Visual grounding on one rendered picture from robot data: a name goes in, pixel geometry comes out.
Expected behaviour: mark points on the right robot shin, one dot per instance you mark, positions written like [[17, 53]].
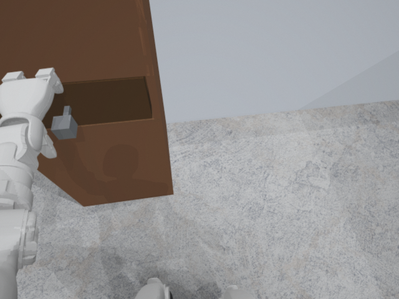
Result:
[[232, 287]]

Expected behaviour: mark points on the handle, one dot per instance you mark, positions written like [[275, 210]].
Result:
[[64, 127]]

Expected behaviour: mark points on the drawer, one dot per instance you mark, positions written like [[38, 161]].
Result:
[[102, 101]]

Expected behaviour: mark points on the left robot thigh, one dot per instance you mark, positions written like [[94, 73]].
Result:
[[154, 291]]

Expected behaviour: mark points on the left robot forearm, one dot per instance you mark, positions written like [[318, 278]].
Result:
[[21, 137]]

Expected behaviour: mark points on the robot left hand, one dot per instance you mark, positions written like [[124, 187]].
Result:
[[32, 96]]

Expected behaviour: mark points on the cabinet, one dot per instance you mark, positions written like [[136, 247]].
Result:
[[94, 40]]

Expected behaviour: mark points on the robot left upper arm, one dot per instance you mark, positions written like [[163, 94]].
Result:
[[18, 247]]

